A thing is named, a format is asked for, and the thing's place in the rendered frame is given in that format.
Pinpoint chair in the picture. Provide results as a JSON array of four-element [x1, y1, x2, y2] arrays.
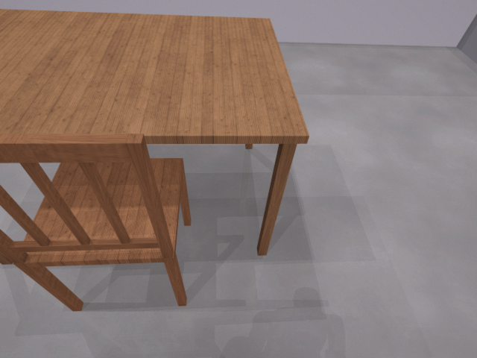
[[0, 134, 191, 311]]

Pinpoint table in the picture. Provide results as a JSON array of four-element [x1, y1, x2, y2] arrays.
[[0, 9, 309, 265]]

